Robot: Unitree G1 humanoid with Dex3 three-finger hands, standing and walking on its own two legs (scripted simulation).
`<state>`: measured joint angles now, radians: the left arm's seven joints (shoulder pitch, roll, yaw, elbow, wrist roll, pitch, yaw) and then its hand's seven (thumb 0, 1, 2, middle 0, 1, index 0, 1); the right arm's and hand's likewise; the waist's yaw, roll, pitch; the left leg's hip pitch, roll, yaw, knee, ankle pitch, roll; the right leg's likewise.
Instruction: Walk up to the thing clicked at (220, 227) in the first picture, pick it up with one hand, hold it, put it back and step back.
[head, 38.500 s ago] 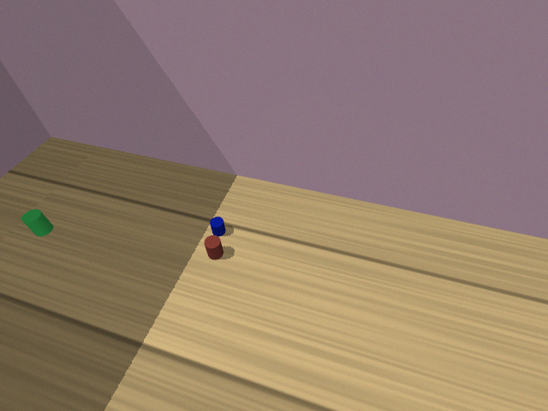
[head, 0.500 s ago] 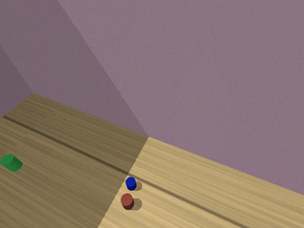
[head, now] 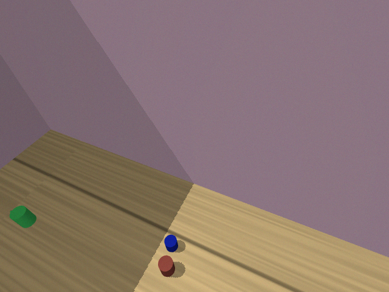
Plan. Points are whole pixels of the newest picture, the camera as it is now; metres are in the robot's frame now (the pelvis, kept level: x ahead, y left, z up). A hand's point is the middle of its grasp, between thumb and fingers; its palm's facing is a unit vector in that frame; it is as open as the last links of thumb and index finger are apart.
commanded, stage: stand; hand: left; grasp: from above
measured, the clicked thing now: (171, 243) +0.50 +0.19 -0.74
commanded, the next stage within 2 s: step back in 1.64 s
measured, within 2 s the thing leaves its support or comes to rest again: neither
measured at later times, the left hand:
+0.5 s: hand out of the picture +0.06 +0.24 -0.16, palm faces +0.01 -0.94 -0.34, open 7.4 cm
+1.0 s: hand out of the picture +0.08 +0.24 -0.16, palm faces +0.00 -0.94 -0.34, open 7.4 cm
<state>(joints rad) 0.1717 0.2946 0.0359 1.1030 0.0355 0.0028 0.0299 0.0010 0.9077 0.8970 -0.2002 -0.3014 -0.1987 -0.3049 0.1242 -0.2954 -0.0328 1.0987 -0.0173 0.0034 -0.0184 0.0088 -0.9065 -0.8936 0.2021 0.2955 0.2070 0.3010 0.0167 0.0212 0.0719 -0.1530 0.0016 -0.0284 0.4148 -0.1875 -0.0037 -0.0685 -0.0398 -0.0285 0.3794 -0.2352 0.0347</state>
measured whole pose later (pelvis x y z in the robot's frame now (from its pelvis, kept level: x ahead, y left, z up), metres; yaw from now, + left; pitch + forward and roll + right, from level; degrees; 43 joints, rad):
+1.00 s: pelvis +0.01 -0.01 +0.00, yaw +0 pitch -3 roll +0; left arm 0.11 0.32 0.03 1.15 0.02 0.00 0.01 0.00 0.91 0.90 -0.20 -0.30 -0.20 -0.30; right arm 0.10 -0.33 -0.01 1.14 -0.01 0.00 -0.01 0.01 -0.91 -0.89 0.20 0.30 0.21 0.30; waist 0.00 0.01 0.07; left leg -0.13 0.01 -0.03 0.35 -0.17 -0.01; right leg -0.05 -0.03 -0.03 0.32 -0.21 0.03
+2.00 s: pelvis -0.05 -0.02 -0.02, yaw +0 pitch -2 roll +0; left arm 0.09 0.37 0.07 0.97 0.03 0.03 0.00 0.00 0.91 0.90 -0.20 -0.30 -0.20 -0.30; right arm 0.04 -0.41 -0.06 0.99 0.01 0.06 0.01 0.01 -0.91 -0.89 0.20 0.30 0.21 0.30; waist -0.01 0.03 0.19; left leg -0.41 -0.01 -0.07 0.75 -0.35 0.02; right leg -0.32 -0.02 -0.03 0.66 -0.30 -0.01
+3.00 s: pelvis -0.25 +0.07 -0.03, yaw -2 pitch -4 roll +2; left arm 0.09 0.39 0.08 0.73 0.03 0.06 0.01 0.00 0.91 0.90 -0.20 -0.30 -0.20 -0.31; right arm 0.14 -0.37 -0.05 0.87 -0.02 0.03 -0.03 0.01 -0.91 -0.89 0.20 0.30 0.21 0.30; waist 0.01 -0.07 0.22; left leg -0.22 -0.06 -0.02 0.64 -0.35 0.01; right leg -0.42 -0.03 0.08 0.71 -0.23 0.00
